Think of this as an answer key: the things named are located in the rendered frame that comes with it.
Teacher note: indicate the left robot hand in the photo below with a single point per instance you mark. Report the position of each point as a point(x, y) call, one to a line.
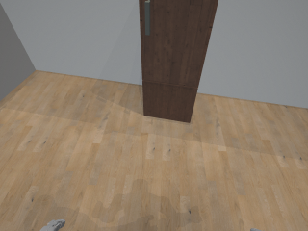
point(53, 225)

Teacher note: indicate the cupboard door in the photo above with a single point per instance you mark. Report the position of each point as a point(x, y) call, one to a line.
point(172, 53)

